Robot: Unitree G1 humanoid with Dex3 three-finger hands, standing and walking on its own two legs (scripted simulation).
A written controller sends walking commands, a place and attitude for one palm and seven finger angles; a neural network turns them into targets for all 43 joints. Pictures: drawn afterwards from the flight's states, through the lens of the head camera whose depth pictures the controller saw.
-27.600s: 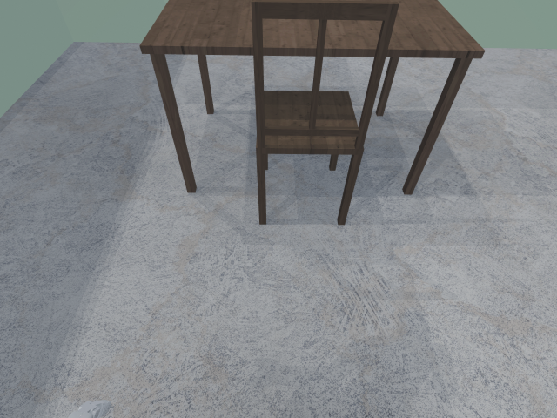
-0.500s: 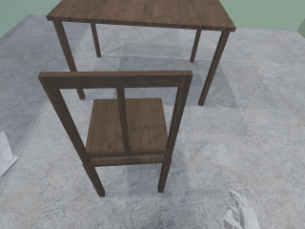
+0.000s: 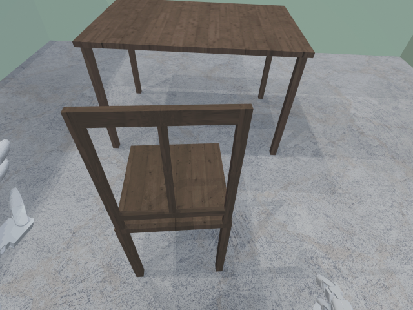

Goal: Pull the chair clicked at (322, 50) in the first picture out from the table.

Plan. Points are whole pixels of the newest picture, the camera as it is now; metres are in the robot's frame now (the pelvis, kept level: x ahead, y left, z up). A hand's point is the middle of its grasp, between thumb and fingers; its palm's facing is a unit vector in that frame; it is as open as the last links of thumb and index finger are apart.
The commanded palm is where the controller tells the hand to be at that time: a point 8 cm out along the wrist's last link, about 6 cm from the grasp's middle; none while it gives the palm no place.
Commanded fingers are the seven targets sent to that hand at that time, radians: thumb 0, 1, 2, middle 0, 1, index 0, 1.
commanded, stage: stop stepping back and stand still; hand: left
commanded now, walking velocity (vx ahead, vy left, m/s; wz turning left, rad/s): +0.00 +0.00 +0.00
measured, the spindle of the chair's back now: (168, 175) +0.46 +0.13 -0.05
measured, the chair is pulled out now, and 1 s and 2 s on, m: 0.63 0.63 0.63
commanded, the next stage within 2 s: let the arm hang, fingers relaxed in 0.78 s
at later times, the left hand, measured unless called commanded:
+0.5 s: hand (46, 191) +0.25 +0.27 +0.16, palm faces +0.40 -0.80 -0.46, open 7.4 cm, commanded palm +0.19 +0.30 +0.18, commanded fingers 0.00 0.90 0.90 -0.20 -0.30 -0.20 -0.30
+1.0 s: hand (84, 236) +0.25 +0.26 +0.00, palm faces +0.20 -0.88 -0.43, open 7.4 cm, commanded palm none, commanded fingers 0.00 0.90 0.90 -0.20 -0.30 -0.20 -0.30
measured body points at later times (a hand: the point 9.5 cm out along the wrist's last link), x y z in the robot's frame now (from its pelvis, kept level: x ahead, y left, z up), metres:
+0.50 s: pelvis +0.05 +0.01 +0.01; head +0.06 +0.02 +0.46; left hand +0.22 +0.31 +0.19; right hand +0.21 -0.23 -0.07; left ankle +0.07 +0.13 -0.74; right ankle +0.04 -0.14 -0.74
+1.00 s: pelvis +0.05 +0.01 +0.00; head +0.05 -0.01 +0.45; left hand +0.24 +0.30 +0.03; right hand +0.20 -0.24 -0.12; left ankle +0.07 +0.13 -0.74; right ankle +0.04 -0.14 -0.74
